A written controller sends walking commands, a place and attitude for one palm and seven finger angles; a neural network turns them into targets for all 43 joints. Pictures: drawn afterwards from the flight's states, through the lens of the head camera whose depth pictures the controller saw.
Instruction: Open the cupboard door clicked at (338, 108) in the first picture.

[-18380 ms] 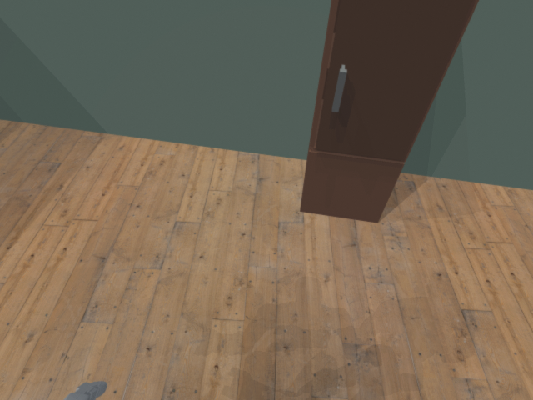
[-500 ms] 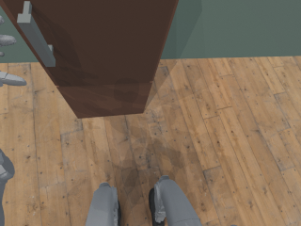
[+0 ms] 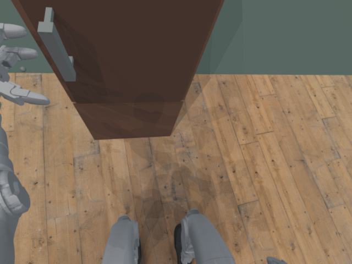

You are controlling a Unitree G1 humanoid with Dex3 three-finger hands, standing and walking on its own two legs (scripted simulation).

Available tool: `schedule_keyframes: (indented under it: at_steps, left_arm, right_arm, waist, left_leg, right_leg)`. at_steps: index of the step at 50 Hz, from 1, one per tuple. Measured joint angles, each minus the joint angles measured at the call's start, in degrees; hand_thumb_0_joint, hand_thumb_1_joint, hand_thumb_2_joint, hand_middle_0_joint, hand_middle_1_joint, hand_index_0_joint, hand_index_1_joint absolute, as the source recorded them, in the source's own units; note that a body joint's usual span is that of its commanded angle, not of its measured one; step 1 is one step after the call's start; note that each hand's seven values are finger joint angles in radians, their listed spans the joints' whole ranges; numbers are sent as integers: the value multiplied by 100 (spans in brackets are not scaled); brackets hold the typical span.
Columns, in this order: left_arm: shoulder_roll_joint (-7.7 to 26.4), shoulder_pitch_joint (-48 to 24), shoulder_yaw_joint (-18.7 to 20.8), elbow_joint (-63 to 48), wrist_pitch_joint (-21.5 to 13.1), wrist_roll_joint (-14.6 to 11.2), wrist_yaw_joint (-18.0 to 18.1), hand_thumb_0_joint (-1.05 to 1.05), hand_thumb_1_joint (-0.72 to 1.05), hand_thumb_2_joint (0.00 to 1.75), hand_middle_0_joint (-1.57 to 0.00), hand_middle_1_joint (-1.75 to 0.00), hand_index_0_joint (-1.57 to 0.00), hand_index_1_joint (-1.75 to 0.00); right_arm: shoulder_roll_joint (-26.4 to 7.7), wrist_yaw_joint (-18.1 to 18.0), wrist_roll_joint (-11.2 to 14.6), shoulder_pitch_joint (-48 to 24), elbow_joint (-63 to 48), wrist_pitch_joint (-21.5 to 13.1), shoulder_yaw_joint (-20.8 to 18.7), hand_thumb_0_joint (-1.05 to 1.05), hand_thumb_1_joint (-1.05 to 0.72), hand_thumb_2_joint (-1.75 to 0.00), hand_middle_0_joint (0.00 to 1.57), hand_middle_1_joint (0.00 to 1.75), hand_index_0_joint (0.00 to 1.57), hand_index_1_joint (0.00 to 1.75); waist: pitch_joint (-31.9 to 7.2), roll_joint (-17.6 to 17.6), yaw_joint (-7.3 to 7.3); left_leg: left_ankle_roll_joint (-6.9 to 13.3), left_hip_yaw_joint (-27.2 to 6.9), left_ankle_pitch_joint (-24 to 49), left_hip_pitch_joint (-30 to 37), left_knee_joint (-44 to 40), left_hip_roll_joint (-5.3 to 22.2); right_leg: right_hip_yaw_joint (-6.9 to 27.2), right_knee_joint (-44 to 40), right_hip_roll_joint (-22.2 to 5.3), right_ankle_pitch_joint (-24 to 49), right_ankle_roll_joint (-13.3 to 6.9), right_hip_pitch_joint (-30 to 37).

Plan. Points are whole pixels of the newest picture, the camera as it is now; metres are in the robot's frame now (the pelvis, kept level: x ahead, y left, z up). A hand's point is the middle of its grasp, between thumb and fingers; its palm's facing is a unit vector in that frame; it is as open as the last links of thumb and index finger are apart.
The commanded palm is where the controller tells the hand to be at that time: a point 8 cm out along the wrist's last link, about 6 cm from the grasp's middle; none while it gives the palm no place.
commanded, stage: move the hooked fingers beside the handle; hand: left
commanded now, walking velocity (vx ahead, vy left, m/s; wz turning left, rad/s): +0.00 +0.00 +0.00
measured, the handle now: (60, 47) +0.55 +0.21 +0.05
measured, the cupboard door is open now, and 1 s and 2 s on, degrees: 0 0 0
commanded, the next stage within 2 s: slide the fingers in behind the handle in 0.16 s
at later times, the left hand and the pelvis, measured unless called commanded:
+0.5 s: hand (30, 68) +0.50 +0.26 +0.05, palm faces +0.02 -1.00 -0.04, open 14.0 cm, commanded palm +0.48 +0.29 +0.05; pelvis +0.00 -0.01 +0.00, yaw +0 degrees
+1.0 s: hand (49, 68) +0.50 +0.22 +0.05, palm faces +0.05 -1.00 -0.03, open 13.9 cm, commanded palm +0.48 +0.25 +0.05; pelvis +0.00 -0.01 +0.00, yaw +0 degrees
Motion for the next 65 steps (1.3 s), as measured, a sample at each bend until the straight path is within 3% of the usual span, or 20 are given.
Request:
schedule_keyframes:
  at_steps: [4,11,17,24,36,43,65]
  left_arm:
    - [30,-1,115,-138,-86,-8,47,-1,-50,30,-30,-120,-30,-120]
    - [118,27,74,-87,131,-65,-73,-1,-50,30,-30,-120,-30,-120]
    - [82,163,186,-158,78,-140,-97,-1,-50,30,-30,-120,-30,-120]
    - [-60,165,-24,-184,56,-166,-67,-1,-50,30,-29,-120,-30,-120]
    - [-381,227,-130,-259,-62,-84,340,-1,-50,30,-30,-120,-30,-120]
    - [-580,213,-348,-312,-127,-136,415,-1,-50,30,-30,-120,-30,-120]
    - [-951,263,-461,-288,-273,-44,870,-1,-50,30,-30,-120,-31,-121]
  right_arm:
    - [20,22,-6,-18,0,29,-1,0,-90,-90,20,30,20,30]
    - [51,37,43,75,19,121,41,0,-90,-90,20,30,20,30]
    - [68,38,47,130,52,105,29,0,-90,-90,20,30,20,30]
    - [32,46,57,116,88,93,-28,0,-90,-90,20,30,20,30]
    - [42,53,30,27,58,25,-61,0,-90,-90,20,30,20,30]
    - [99,73,30,52,138,25,-59,0,-90,-90,20,30,20,30]
    - [120,112,-16,110,137,14,-118,0,-90,-90,20,30,20,30]
  waist:
    - [41,13,-13]
    - [55,58,32]
    - [22,42,45]
    - [11,29,71]
    - [2,27,59]
    - [-16,49,121]
    - [-55,51,88]
  left_leg:
    - [-15,5,-27,-33,39,27]
    - [-32,22,-17,9,-32,41]
    - [-57,32,-26,60,-63,68]
    - [-81,-4,-22,108,-65,60]
    - [-87,21,1,165,-81,44]
    - [-85,38,21,229,-130,20]
    - [-89,88,21,314,-184,6]
  right_leg:
    - [8,41,26,-18,-12,-46]
    - [26,7,41,-19,-34,-32]
    - [38,1,68,-29,-62,-6]
    - [4,6,62,-44,-85,52]
    - [30,29,47,-37,-91,86]
    - [47,9,25,-34,-86,138]
    - [100,18,14,-54,-90,179]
